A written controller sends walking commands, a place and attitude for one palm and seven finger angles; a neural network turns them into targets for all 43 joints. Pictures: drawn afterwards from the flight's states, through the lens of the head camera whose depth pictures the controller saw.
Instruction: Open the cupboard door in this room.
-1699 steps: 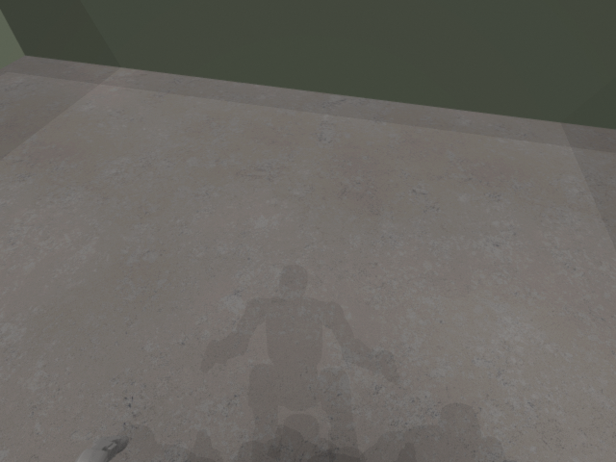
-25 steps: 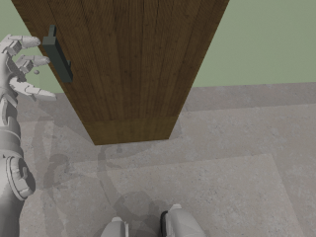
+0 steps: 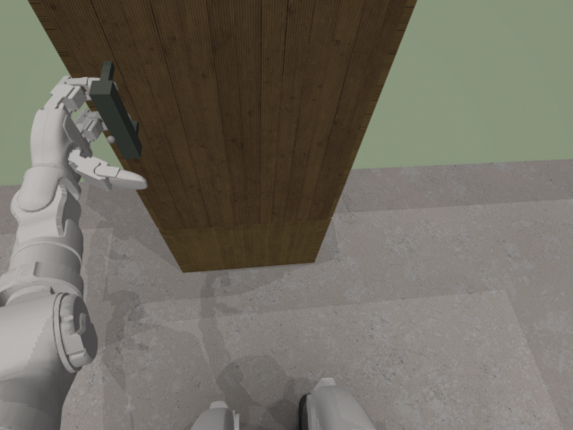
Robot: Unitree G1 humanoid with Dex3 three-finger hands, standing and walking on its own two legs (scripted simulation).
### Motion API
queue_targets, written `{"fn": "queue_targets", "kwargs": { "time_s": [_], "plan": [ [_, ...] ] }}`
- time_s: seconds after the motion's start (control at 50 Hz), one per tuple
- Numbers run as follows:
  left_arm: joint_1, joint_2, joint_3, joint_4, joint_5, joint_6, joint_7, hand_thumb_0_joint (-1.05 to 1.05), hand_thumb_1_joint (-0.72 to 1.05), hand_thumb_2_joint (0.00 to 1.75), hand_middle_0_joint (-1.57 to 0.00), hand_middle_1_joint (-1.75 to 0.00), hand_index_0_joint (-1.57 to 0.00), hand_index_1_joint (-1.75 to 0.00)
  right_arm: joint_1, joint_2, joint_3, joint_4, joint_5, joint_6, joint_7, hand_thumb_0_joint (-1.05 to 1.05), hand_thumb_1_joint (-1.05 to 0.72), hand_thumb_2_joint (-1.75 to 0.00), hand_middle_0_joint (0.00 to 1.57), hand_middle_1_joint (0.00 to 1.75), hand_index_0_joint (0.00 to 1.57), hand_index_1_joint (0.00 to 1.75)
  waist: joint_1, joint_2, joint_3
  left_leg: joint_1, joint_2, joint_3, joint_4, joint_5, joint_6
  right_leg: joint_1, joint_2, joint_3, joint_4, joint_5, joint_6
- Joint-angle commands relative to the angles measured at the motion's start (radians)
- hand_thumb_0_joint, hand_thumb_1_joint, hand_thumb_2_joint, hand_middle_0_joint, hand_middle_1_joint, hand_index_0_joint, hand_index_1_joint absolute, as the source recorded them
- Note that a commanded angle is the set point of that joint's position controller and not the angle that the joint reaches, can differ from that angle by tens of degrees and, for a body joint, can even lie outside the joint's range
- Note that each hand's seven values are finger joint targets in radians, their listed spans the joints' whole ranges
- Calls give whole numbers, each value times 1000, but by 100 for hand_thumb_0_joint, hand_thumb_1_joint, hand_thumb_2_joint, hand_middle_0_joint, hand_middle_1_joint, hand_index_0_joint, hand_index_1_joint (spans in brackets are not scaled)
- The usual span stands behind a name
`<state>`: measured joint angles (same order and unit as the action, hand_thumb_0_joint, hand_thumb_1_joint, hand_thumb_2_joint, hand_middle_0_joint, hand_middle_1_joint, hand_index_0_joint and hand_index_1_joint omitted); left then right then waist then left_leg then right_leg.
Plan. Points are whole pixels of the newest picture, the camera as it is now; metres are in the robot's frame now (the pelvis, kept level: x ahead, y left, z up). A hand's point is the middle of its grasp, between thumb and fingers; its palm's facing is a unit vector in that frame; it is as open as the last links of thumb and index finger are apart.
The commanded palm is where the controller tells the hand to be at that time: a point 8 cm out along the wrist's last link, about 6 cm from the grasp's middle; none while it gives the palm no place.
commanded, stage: slide the fingers in behind the handle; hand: left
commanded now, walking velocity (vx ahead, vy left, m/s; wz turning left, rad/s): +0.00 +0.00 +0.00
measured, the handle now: (120, 112) +0.54 +0.21 +0.08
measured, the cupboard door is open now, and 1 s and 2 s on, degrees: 0 0 7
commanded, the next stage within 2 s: close the thumb around the handle in 0.76 s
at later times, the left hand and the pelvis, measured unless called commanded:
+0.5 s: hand (132, 139) +0.49 +0.19 +0.08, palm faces +0.02 -1.00 +0.00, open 13.8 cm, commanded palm +0.47 +0.24 +0.08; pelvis -0.01 -0.01 -0.01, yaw +0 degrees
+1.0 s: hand (126, 141) +0.49 +0.19 +0.08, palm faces +0.02 -1.00 +0.00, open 13.5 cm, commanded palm +0.47 +0.24 +0.08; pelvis -0.01 +0.00 +0.00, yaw +0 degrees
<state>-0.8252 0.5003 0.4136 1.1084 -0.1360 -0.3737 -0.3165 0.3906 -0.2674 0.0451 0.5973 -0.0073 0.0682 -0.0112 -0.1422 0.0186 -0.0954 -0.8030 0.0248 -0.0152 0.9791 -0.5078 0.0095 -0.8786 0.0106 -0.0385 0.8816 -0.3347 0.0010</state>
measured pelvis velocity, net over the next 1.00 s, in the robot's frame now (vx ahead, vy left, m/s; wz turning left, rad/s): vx -0.01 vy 0.00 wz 0.00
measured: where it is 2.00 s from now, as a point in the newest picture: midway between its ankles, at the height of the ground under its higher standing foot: outside the picture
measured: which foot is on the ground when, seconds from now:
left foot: down 0.00-1.00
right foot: down 0.00-1.00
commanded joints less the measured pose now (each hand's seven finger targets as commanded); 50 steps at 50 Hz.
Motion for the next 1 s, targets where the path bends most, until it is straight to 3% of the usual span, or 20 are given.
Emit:
{"fn": "queue_targets", "kwargs": {
  "time_s": [0.0, 0.04, 0.08, 0.12, 0.2, 0.28, 0.32, 0.34, 0.38, 0.42, 0.46, 0.52, 0.62, 0.66, 0.7, 0.72, 0.76, 0.84, 0.9, 0.98],
  "plan": [
    [-392, 306, 66, -174, -4, -47, 19, 0, -50, 30, -30, -120, -30, -120, 145, -177, -68, -73, 7, -16, -22, 0, -90, -90, 20, 30, 20, 30, -1, 52, -392, 69, -24, 0, -133, 359, 16, 395, 16, 25, -59, 313, -24],
    [-405, 333, 70, -182, 19, -55, 28, 0, -50, 30, -30, -120, -30, -120, 142, -174, -68, -75, 7, -17, -23, 0, -90, -90, 20, 30, 20, 30, 1, 63, -396, 61, -23, 3, -132, 345, 16, 394, 13, 32, -57, 303, -20],
    [-412, 312, 53, -227, 20, -75, 29, 0, -50, 30, -30, -120, -30, -120, 139, -168, -69, -84, 6, -22, -22, 0, -90, -90, 20, 30, 20, 30, 8, 94, -446, 94, -25, 5, -129, 370, 15, 406, 15, 36, -52, 319, -23],
    [-443, 279, 30, -260, 8, -97, 25, 0, -50, 30, -30, -120, -30, -120, 138, -165, -72, -79, 5, -26, -22, 0, -90, -90, 20, 30, 20, 30, -2, 121, -489, 147, -22, -2, -120, 405, 11, 387, 17, 32, -46, 331, -23],
    [-453, 234, 7, -190, -15, -82, 11, 0, -50, 30, -30, -120, -30, -120, 142, -172, -72, -57, 8, -34, -28, 0, -90, -90, 20, 30, 20, 30, -28, 69, -435, 121, -21, -8, -121, 351, 14, 356, 20, 26, -60, 282, -21],
    [-514, 202, -35, -144, 6, -44, 27, 0, -50, 30, -30, -120, -30, -120, 146, -176, -72, -41, 8, -43, -29, 0, -90, -90, 20, 30, 20, 30, -49, 82, -381, 100, -21, -15, -128, 275, 15, 285, 15, 22, -70, 195, -17],
    [-539, 232, -14, -182, 14, -60, 45, 0, -50, 30, -30, -120, -30, -120, 154, -177, -73, -40, 4, -47, -29, 0, -90, -90, 20, 30, 20, 30, -38, 102, -443, 141, -23, -25, -124, 323, 11, 294, 15, 19, -58, 219, -21],
    [-542, 208, -24, -187, 12, -65, 53, 0, -50, 30, -30, -120, -30, -120, 151, -173, -73, -41, 2, -51, -26, 0, -90, -90, 20, 30, 20, 30, -39, 122, -460, 152, -24, -22, -117, 334, 10, 283, 15, 20, -55, 224, -20],
    [-522, 278, 34, -165, 16, -74, 68, 0, -50, 30, -30, -120, -30, -120, 155, -176, -69, -41, -1, -54, -26, 0, -90, -90, 20, 30, 20, 30, -26, 69, -469, 100, -24, -18, -108, 330, 12, 328, 14, 27, -48, 241, -18],
    [-486, 331, 79, -140, 24, -78, 78, 0, -50, 30, -30, -120, -30, -120, 158, -177, -66, -50, -1, -50, -25, 0, -90, -90, 20, 30, 20, 30, -10, 61, -476, 61, -28, -11, -109, 329, 15, 371, 14, 36, -41, 265, -19],
    [-488, 329, 64, -146, 38, -76, 78, 0, -50, 30, -30, -120, -30, -120, 154, -176, -65, -58, 0, -47, -23, 0, -90, -90, 20, 30, 20, 30, -14, 60, -458, 42, -28, -3, -113, 315, 18, 377, 11, 38, -44, 266, -17],
    [-498, 324, 57, -168, 41, -76, 70, 0, -50, 30, -30, -120, -30, -120, 158, -174, -66, -66, 2, -44, -23, 0, -90, -90, 20, 30, 20, 30, -11, 111, -482, 81, -26, -4, -113, 341, 15, 363, 14, 36, -41, 277, -19],
    [-487, 284, 46, -189, 9, -71, 54, 0, -50, 30, -30, -120, -30, -120, 163, -177, -71, -61, 3, -43, -24, 0, -90, -90, 20, 30, 20, 30, -17, 94, -498, 128, -19, -8, -116, 379, 11, 353, 19, 26, -46, 294, -20],
    [-477, 248, 23, -166, 4, -66, 49, 0, -50, 30, -30, -120, -30, -120, 164, -176, -71, -57, 2, -43, -23, 0, -90, -90, 20, 30, 20, 30, -25, 73, -459, 115, -18, -8, -121, 351, 11, 336, 20, 23, -54, 268, -18],
    [-476, 246, 19, -164, 7, -68, 48, 0, -50, 30, -30, -120, -30, -120, 167, -178, -71, -56, 2, -45, -23, 0, -90, -90, 20, 30, 20, 30, -28, 51, -435, 104, -19, -10, -123, 341, 16, 337, 22, 22, -57, 263, -20],
    [-468, 255, 23, -159, 14, -68, 49, 0, -50, 30, -30, -120, -30, -120, 167, -178, -71, -54, 2, -44, -23, 0, -90, -90, 20, 30, 20, 30, -18, 80, -440, 104, -20, -8, -128, 340, 12, 336, 18, 22, -56, 258, -20],
    [-471, 227, 1, -178, 17, -72, 50, 0, -50, 30, -30, -120, -30, -120, 168, -174, -73, -54, 1, -43, -21, 0, -90, -90, 20, 30, 20, 30, -23, 81, -453, 124, -20, -10, -127, 355, 12, 331, 19, 22, -54, 266, -20],
    [-467, 237, 15, -172, 12, -77, 56, 0, -50, 30, -30, -120, -30, -120, 167, -177, -75, -50, 1, -41, -19, 0, -90, -90, 20, 30, 20, 30, -21, 70, -437, 131, -18, -16, -126, 360, 9, 310, 20, 16, -51, 254, -22],
    [-487, 219, 0, -209, 12, -88, 61, 0, -33, 37, -31, -122, -31, -122, 162, -174, -75, -56, -2, -43, -18, 0, -90, -90, 20, 30, 20, 30, -15, 117, -453, 160, -21, -18, -124, 386, 6, 305, 19, 14, -44, 264, -27],
    [-490, 243, 16, -171, 20, -81, 71, 0, -11, 47, -33, -124, -33, -124, 162, -176, -74, -49, -1, -39, -20, 0, -90, -90, 20, 30, 20, 30, -26, 61, -429, 115, -20, -15, -120, 356, 10, 321, 18, 20, -51, 260, -19]
  ]
}}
